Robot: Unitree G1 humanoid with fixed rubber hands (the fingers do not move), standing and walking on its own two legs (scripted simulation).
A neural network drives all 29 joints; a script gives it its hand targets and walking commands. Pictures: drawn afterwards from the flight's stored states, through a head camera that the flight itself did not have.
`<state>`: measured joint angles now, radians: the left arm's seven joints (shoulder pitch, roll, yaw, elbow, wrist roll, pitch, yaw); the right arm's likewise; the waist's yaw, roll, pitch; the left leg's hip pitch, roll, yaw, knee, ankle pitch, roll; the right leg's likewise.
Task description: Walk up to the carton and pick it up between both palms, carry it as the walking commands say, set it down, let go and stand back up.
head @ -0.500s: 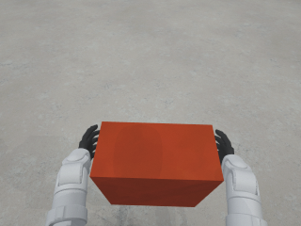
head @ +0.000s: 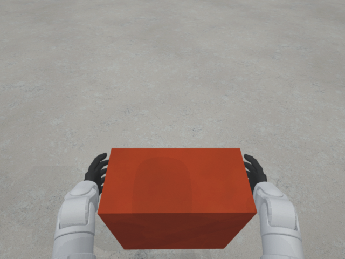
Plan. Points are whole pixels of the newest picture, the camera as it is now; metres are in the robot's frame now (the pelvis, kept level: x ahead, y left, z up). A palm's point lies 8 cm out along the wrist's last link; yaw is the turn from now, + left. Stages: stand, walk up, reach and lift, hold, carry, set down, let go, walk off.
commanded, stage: reach and lift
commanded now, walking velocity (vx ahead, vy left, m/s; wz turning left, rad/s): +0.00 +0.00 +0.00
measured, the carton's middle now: (175, 204) +0.26 +0.00 -0.04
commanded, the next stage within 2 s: hold in 0.86 s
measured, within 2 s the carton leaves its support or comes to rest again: neither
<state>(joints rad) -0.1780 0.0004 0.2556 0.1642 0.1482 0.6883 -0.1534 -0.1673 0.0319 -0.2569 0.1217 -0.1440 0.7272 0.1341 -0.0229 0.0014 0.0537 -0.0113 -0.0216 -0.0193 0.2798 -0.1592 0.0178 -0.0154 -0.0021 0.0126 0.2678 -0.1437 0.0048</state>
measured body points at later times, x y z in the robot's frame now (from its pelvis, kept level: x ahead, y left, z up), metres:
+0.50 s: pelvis +0.00 -0.01 +0.00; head -0.01 +0.00 +0.45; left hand +0.29 +0.19 +0.02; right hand +0.28 -0.20 +0.02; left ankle +0.00 +0.11 -0.75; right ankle +0.01 -0.12 -0.75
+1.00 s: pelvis -0.01 -0.01 +0.00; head -0.02 +0.00 +0.45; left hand +0.28 +0.19 +0.03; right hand +0.28 -0.20 +0.03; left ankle +0.00 +0.11 -0.75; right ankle +0.01 -0.12 -0.75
